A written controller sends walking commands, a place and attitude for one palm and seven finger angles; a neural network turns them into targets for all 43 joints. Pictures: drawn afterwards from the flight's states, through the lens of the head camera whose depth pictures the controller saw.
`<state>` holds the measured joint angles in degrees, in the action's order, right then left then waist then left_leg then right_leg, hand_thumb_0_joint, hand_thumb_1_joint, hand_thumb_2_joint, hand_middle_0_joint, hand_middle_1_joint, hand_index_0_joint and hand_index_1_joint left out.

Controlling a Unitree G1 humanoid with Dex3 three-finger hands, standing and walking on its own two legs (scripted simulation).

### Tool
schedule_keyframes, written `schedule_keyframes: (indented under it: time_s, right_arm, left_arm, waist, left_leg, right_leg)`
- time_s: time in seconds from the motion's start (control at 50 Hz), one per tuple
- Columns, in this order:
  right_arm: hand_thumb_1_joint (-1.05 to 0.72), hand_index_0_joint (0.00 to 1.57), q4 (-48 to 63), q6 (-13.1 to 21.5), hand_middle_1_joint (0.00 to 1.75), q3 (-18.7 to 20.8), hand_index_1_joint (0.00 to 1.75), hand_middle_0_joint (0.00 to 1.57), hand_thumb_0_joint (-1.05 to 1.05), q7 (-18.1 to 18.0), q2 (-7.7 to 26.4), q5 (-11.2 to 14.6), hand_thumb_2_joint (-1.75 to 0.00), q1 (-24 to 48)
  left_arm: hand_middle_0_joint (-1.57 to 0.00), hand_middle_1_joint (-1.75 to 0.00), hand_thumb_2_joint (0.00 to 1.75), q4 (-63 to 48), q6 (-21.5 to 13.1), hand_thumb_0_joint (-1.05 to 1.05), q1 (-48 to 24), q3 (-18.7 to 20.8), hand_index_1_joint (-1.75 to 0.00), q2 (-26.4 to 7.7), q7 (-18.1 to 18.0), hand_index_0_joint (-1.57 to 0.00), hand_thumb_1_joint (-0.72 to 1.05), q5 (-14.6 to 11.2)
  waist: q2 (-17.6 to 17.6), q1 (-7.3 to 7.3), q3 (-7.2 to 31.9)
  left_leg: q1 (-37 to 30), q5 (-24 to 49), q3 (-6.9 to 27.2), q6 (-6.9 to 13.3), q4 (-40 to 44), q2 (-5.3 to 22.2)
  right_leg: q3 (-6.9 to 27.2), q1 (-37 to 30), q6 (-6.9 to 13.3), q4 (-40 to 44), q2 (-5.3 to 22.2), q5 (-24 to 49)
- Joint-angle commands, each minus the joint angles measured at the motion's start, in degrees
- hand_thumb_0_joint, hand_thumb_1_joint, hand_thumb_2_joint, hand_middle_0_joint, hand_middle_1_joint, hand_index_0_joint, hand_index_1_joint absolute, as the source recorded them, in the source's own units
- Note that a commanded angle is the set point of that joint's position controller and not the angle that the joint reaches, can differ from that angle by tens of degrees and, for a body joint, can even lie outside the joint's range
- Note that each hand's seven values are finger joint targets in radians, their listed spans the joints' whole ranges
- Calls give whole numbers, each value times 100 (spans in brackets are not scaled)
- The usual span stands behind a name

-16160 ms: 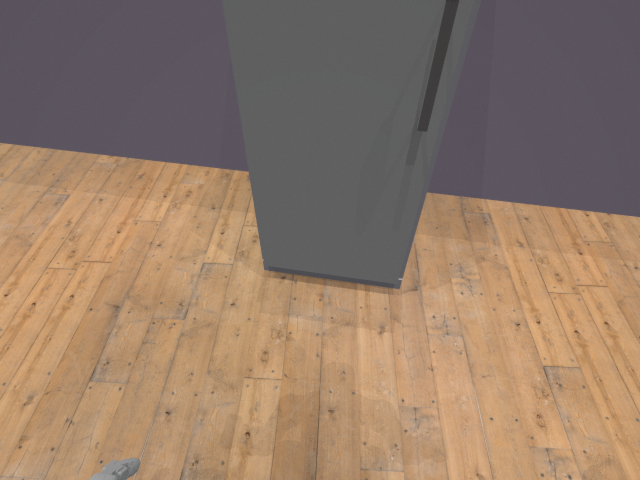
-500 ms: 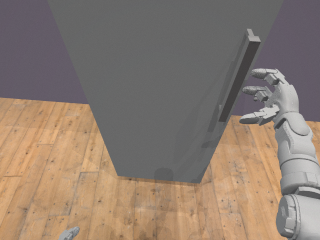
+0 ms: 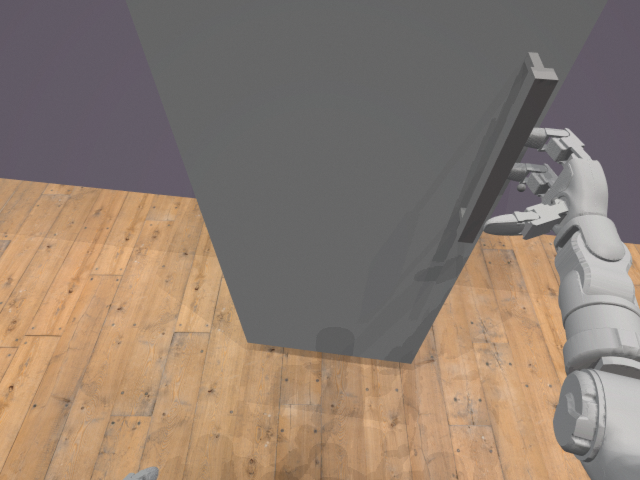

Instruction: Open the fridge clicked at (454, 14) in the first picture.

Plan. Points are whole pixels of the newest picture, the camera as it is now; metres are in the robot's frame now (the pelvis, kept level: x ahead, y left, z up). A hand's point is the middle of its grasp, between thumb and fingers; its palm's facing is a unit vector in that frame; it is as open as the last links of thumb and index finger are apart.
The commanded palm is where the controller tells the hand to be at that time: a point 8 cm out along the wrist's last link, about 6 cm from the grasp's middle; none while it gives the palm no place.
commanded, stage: slide the fingers in behind the handle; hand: right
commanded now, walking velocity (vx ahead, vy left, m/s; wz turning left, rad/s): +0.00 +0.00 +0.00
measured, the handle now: (493, 162) +0.51 -0.15 +0.14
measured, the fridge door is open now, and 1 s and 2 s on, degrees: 0 0 0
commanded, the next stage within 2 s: grip the handle and tug to test in 1.78 s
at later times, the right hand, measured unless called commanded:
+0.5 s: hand (520, 199) +0.44 -0.17 +0.14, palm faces -0.01 +1.00 +0.03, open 14.0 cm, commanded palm +0.42 -0.22 +0.14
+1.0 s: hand (495, 191) +0.45 -0.15 +0.14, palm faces -0.01 +1.00 +0.00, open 14.0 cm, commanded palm +0.42 -0.19 +0.14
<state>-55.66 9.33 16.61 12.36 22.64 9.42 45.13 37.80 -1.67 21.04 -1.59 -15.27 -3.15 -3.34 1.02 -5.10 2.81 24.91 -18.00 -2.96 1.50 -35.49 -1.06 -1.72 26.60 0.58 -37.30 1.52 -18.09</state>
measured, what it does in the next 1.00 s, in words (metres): stands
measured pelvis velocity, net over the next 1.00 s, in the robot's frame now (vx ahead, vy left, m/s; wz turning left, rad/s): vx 0.00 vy -0.01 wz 0.00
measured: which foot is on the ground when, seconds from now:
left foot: down 0.00-1.00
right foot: down 0.00-1.00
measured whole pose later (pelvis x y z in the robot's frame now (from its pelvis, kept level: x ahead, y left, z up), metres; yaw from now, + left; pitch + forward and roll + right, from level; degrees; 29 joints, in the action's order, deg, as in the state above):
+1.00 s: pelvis +0.00 -0.01 +0.00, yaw +0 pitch +7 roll +1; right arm -47.2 8.7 12.0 5.7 15.8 8.6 41.1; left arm 37.7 -2.2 20.5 -1.1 -14.2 -1.8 -2.9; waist 1.2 -4.2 3.1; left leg 24.1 -18.3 -2.4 0.9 -35.8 -0.5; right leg -2.2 25.6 1.1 -37.5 0.9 -18.4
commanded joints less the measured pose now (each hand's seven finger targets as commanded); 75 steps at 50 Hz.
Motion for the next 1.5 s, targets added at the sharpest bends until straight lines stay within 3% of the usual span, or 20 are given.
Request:
schedule_keyframes:
  time_s: [0.0,0.12,0.2,0.22,0.3,0.32,0.4,0.44,0.5,0.54,0.56,0.58,0.7,0.72,0.88,1.0,1.12,1.24,1.38,1.48]
  right_arm:
    - [50,30,1431,509,120,112,120,30,0,46,1175,130,-30,2946]
    - [50,30,1602,471,120,243,120,30,0,-5,1189,196,-30,2230]
    - [50,30,1650,248,120,205,120,30,0,-11,1199,124,-30,2081]
    - [50,30,1691,235,120,224,120,30,0,-44,1210,131,-30,2004]
    - [50,30,2416,306,120,51,120,30,0,-113,903,181,-30,2091]
    - [50,30,2411,318,120,-30,120,30,0,-136,834,211,-30,2099]
    - [50,30,2049,211,120,-17,120,30,0,-184,845,196,-30,2305]
    - [50,30,1945,171,120,-102,120,30,0,-233,816,124,-30,2537]
    - [50,30,1982,219,120,-332,120,30,0,-289,560,44,-30,2727]
    - [50,30,2145,315,120,-223,120,30,0,-336,649,51,-30,2775]
    - [50,30,2119,317,120,-426,120,30,0,-329,363,71,-30,2690]
    - [50,30,2080,330,120,-316,120,30,0,-352,404,115,-30,2673]
    - [50,30,1725,134,120,-256,120,30,0,-480,316,82,-30,2211]
    - [50,30,1629,122,120,-36,120,30,0,-536,577,53,-30,2107]
    - [50,30,2305,380,120,-136,120,30,0,-673,526,-60,-30,2565]
    - [50,30,2226,293,120,-575,120,30,0,-660,-7,-26,-30,2550]
    - [50,30,1840,98,120,-294,120,30,0,-857,180,-22,-30,2293]
    - [50,30,2357,297,120,-494,120,30,0,-833,-50,-87,-30,2208]
    - [50,30,2375,219,120,-609,120,30,0,-746,-93,-41,-30,2291]
    - [50,30,2755,222,120,-658,120,30,0,-723,-218,19,-30,1994]
  left_arm:
    - [-20,-30,90,-577,-217,0,210,312,-30,-841,-65,-20,90,8]
    - [-20,-30,90,-642,-202,0,210,356,-30,-868,-17,-20,90,16]
    - [-20,-30,90,-764,-148,0,68,331,-30,-852,-16,-20,90,-20]
    - [-20,-30,90,-775,-135,0,84,344,-30,-855,-15,-20,90,-13]
    - [-20,-30,90,-870,-189,0,-46,345,-30,-792,0,-20,90,-10]
    - [-20,-30,90,-844,-183,0,-9,346,-30,-801,-8,-20,90,-10]
    - [-20,-30,90,-732,-191,0,-65,319,-30,-818,-41,-20,90,-23]
    - [-20,-30,90,-708,-188,0,-120,301,-30,-805,-62,-20,90,-23]
    - [-20,-30,90,-681,-241,0,-117,285,-30,-772,-41,-20,90,-5]
    - [-20,-30,90,-662,-279,0,-68,306,-30,-782,-20,-20,90,13]
    - [-20,-30,90,-689,-294,0,-115,293,-30,-750,3,-20,90,17]
    - [-20,-30,90,-660,-314,0,-71,305,-30,-766,8,-20,90,28]
    - [-20,-30,90,-702,-268,0,-72,313,-30,-771,67,-20,90,32]
    - [-20,-30,90,-685,-246,0,-28,311,-30,-801,61,-20,90,55]
    - [-20,-30,90,-708,-260,0,-46,339,-30,-727,53,-20,90,62]
    - [-20,-30,90,-585,-316,0,-36,364,-30,-719,61,-20,90,41]
    - [-20,-30,90,-592,-260,0,4,342,-30,-741,75,-20,90,76]
    - [-20,-30,90,-706,-276,0,-88,359,-30,-669,131,-20,90,76]
    - [-20,-30,90,-696,-250,0,-213,338,-30,-651,88,-20,90,41]
    - [-20,-30,90,-760,-274,0,-263,346,-30,-632,101,-20,90,49]
  waist:
    - [321,-29,2140]
    - [-186,96,2130]
    - [64,140,1737]
    - [-112,124,1730]
    - [317,169,2139]
    - [11,88,2086]
    - [-214,-8,1643]
    - [18,-38,1544]
    - [403,-15,1762]
    - [391,35,2158]
    - [518,25,2205]
    - [300,31,2262]
    - [-215,117,1840]
    - [-283,172,1792]
    - [123,121,2123]
    - [247,28,2096]
    - [-399,103,1741]
    - [-100,157,2119]
    - [-99,63,1787]
    - [45,186,2182]
  left_leg:
    - [-618,1946,250,-39,367,-35]
    - [-887,2176,198,-40,342,-53]
    - [-738,1942,220,-48,413,-26]
    - [-795,1963,210,-46,415,-24]
    - [-718,2007,191,-6,368,-59]
    - [-743,2040,171,-15,376,-67]
    - [-519,1639,164,-51,464,-64]
    - [-385,1413,196,-57,506,-30]
    - [-214,1398,130,10,412,-36]
    - [-270,1592,103,23,317,-47]
    - [-208,1600,86,31,297,-58]
    - [-232,1679,68,27,276,-73]
    - [-421,1816,59,-13,300,-66]
    - [-552,1819,79,-4,313,-54]
    - [-553,1837,142,4,300,-77]
    - [-318,1695,79,12,340,-98]
    - [-644,1717,90,-24,419,-73]
    - [-785,2159,157,-19,341,-55]
    - [-726,2036,200,-47,466,-41]
    - [-927,2439,168,-23,369,-39]
  right_leg:
    - [176,-1133,188,261,-163,1434]
    - [163,-1016,218,264,-152,1660]
    - [103,-836,213,361,-168,1336]
    - [115,-836,231,334,-157,1396]
    - [171,-1336,180,322,-137,1652]
    - [194,-1321,202,292,-112,1716]
    - [228,-1068,195,378,-122,1202]
    - [211,-1042,199,387,-139,1000]
    - [317,-1347,137,362,-131,1235]
    - [373,-1590,106,292,-104,1582]
    - [381,-1716,81,281,-98,1666]
    - [408,-1729,78,255,-88,1759]
    - [296,-1202,116,318,-110,1646]
    - [270,-1049,135,314,-125,1613]
    - [244,-1377,116,303,-107,1651]
    - [313,-1597,91,317,-91,1640]
    - [229,-1017,155,405,-155,1365]
    - [141,-1284,165,309,-181,1687]
    - [108,-1196,196,345,-206,1383]
    - [111,-1445,177,315,-207,1843]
